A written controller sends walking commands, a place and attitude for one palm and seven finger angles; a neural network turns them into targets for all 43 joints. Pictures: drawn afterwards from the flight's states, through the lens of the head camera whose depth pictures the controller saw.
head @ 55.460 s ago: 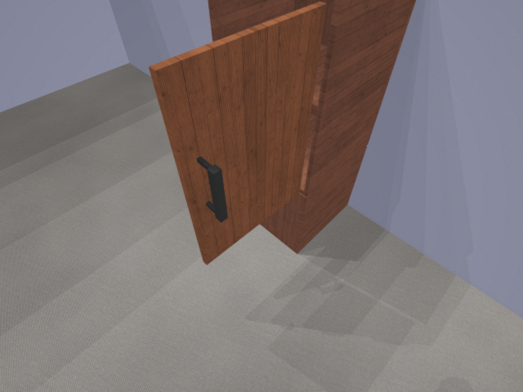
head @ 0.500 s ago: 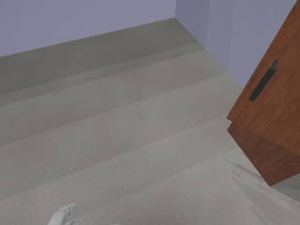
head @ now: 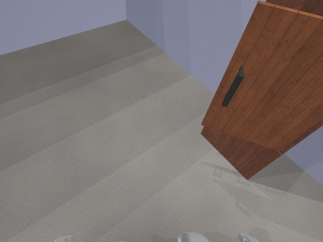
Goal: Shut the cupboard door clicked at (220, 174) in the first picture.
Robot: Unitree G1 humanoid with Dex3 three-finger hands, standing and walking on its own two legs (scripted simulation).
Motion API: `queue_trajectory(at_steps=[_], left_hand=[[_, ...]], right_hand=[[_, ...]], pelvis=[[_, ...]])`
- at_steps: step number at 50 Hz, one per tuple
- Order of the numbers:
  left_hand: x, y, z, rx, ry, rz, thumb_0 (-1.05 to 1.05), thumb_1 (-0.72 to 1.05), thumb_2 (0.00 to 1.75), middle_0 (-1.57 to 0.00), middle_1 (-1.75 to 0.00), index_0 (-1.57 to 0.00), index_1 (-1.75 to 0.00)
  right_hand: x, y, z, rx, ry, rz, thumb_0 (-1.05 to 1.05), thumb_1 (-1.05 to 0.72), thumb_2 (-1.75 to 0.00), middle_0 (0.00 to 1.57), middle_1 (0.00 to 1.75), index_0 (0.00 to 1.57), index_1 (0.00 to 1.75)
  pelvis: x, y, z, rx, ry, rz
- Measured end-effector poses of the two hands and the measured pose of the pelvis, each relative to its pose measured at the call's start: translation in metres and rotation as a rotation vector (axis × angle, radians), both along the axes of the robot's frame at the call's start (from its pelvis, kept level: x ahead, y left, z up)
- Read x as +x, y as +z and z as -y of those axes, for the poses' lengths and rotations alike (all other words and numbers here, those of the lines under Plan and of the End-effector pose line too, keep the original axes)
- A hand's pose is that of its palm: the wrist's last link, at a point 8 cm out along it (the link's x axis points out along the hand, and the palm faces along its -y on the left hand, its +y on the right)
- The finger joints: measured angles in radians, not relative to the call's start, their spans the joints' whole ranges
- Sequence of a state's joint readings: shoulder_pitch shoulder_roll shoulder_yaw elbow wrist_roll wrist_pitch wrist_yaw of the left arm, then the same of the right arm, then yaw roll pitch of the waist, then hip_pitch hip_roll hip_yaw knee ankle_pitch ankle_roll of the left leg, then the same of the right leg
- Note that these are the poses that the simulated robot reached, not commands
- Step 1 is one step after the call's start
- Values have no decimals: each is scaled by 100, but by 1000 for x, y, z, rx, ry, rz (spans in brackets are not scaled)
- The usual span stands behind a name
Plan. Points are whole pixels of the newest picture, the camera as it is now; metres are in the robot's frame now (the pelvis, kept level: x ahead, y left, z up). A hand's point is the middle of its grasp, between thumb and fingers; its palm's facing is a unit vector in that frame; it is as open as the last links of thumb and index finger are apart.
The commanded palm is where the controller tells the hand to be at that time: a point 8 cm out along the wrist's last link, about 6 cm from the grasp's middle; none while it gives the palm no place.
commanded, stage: turn to face it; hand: left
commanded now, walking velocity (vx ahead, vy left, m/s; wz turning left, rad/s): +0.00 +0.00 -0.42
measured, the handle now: (232, 87) +0.65 -0.22 -0.03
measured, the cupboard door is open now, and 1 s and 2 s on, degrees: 32 32 32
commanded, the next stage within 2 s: take the last steps up to it in 0.32 s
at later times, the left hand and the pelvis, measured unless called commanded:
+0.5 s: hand (115, 238) +0.14 +0.12 -0.16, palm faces -0.19 -0.96 -0.22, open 7.4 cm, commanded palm none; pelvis +0.02 -0.04 +0.00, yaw -11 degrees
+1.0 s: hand (147, 195) +0.26 +0.05 -0.17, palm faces -0.40 -0.90 -0.17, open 7.4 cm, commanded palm none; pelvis +0.11 -0.10 +0.00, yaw -21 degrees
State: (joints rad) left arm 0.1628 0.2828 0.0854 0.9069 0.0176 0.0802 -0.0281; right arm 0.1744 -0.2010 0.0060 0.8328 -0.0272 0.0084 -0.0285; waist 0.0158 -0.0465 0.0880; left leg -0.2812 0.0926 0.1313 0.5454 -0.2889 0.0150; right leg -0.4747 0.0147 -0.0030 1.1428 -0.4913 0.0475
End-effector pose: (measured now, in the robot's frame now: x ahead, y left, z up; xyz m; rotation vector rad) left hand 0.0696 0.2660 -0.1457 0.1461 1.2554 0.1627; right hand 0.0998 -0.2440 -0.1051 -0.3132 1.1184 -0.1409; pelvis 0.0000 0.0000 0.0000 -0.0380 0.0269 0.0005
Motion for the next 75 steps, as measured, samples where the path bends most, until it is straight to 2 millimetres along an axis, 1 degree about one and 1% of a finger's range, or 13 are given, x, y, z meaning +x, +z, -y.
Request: queue_trajectory(at_steps=[6, 12, 15, 24, 31, 35, 44, 49, 53, 57, 64, 70, 75], left_hand=[[41, 12, 11, 17, -94, 27, 0, 91, 90, -20, -30, -20, -30], [84, 17, 48, 54, -204, 96, 0, 90, 90, -19, -30, -20, -30], [92, 20, 67, 71, -242, 117, 0, 90, 90, -20, -30, -20, -30], [77, 18, 92, 32, -254, 43, 0, 90, 90, -20, -30, -20, -30], [71, -10, 81, -36, -225, -20, 0, 90, 90, -20, -30, -20, -30], [80, -14, 77, -43, -277, -88, 0, 90, 90, -20, -30, -20, -30], [148, 3, 107, -38, -356, -63, 0, 91, 90, -19, -30, -20, -30], [198, 3, 154, -28, -438, -41, 0, 91, 90, -19, -30, -19, -30], [241, -3, 203, -14, -489, 27, 0, 91, 90, -19, -30, -20, -30], [254, -1, 237, -5, -481, 71, 0, 91, 90, -19, -30, -20, -30], [244, 4, 261, 0, -411, 15, -1, 92, 90, -20, -30, -20, -30], [243, -9, 260, -7, -359, -23, -1, 92, 90, -20, -30, -20, -30], [240, -11, 253, 10, -321, -53, 0, 91, 90, -20, -30, -20, -30]], right_hand=[[-47, -7, 15, 17, -123, -81, 0, -90, -90, 20, 30, 20, 30], [-98, -35, 46, 57, -249, -177, 0, -90, -90, 20, 30, 20, 30], [-112, -47, 60, 64, -302, -221, 0, -90, -90, 20, 30, 20, 30], [-94, -33, 59, 82, -331, -170, 0, -91, -90, 20, 30, 20, 30], [-62, -25, 43, 48, -311, -81, 0, -91, -90, 20, 30, 20, 30], [-66, -15, 37, 30, -351, -64, 0, -90, -90, 20, 30, 20, 30], [-114, -2, 39, 52, -481, -243, 0, -90, -90, 20, 30, 20, 30], [-138, -11, 52, 96, -570, -350, 0, -90, -90, 20, 30, 20, 30], [-146, -31, 78, 140, -617, -426, 0, -90, -90, 20, 30, 20, 30], [-117, -43, 117, 143, -613, -428, 0, -90, -90, 20, 30, 20, 30], [5, -33, 179, 99, -502, -179, 0, -91, -90, 20, 30, 20, 30], [91, -30, 193, 97, -429, -27, 0, -91, -90, 20, 30, 20, 30], [122, -24, 194, 93, -377, 15, 0, -91, -90, 20, 30, 20, 30]], pelvis=[[6, 4, 6, -5, -66, 0], [12, -9, 29, 27, -120, 5], [14, -13, 37, 25, -138, 7], [23, 0, 44, 35, -183, 7], [43, -10, 35, 11, -220, 3], [56, -6, 36, 12, -264, 10], [89, 10, 62, -6, -327, 4], [108, 4, 93, 5, -356, 2], [128, -13, 132, 27, -363, 1], [140, -15, 155, 15, -366, 7], [167, -1, 182, 14, -351, 2], [189, -8, 190, -8, -355, 25], [192, -7, 192, 25, -360, 35]])
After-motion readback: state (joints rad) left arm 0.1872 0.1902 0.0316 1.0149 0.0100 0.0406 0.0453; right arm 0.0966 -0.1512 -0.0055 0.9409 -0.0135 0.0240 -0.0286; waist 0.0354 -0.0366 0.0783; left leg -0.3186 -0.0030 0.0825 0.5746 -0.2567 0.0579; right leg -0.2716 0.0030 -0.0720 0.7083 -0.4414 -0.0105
